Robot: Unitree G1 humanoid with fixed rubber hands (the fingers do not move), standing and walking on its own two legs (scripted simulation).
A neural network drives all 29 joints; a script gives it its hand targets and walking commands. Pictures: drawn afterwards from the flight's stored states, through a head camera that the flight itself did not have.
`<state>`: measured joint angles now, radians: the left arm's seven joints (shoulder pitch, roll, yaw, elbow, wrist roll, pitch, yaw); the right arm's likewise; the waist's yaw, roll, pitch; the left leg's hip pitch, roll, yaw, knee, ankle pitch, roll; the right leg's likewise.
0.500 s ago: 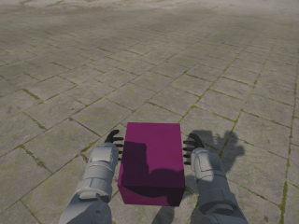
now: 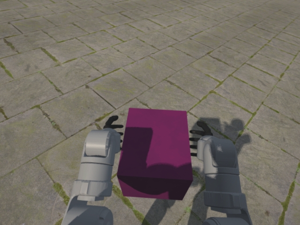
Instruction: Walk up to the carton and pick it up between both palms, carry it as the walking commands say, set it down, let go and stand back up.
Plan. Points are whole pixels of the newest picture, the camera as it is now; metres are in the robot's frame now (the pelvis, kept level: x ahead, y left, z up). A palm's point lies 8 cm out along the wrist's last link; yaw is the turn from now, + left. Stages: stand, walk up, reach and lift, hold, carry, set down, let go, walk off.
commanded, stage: carry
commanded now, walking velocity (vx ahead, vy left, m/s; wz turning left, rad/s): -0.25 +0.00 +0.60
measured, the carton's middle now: (155, 153) +0.34 +0.00 -0.01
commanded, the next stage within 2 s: none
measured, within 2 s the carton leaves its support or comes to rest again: neither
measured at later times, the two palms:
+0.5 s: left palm (61, 199) +0.16 +0.20 +0.08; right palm (181, 177) +0.22 -0.05 +0.08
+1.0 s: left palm out of the picture -0.03 +0.24 +0.06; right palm out of the picture +0.10 +0.02 +0.06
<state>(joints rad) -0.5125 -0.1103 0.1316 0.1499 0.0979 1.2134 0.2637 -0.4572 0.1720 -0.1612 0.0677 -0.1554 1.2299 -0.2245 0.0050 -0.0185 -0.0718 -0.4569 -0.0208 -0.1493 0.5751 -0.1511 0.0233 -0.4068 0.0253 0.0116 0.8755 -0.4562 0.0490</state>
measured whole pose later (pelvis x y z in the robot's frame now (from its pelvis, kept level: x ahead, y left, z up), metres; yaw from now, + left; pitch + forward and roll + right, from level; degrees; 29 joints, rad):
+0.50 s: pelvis -0.11 -0.01 +0.00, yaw +18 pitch +3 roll +1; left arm -0.51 -0.18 0.14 0.07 0.12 1.26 0.31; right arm -0.44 0.17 -0.17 -0.03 -0.15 1.31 -0.27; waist 0.00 -0.02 -0.06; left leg -0.44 0.01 0.03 0.76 -0.34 -0.03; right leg -0.37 -0.17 -0.15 0.60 -0.27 0.05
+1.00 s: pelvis -0.23 -0.04 -0.01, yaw +31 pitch +4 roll -3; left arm -0.51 -0.18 0.16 0.01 0.12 1.25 0.32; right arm -0.45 0.20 -0.17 -0.05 -0.14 1.27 -0.29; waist 0.01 0.00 0.02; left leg -0.53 -0.09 -0.18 0.43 0.04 0.01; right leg -0.41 0.02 -0.06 0.80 -0.48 0.05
